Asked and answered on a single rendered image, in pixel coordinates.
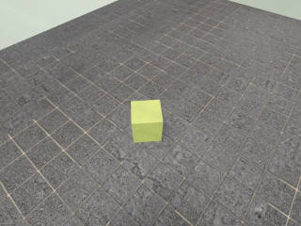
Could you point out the carton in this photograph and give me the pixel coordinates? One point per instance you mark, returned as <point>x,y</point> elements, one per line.
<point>146,120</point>

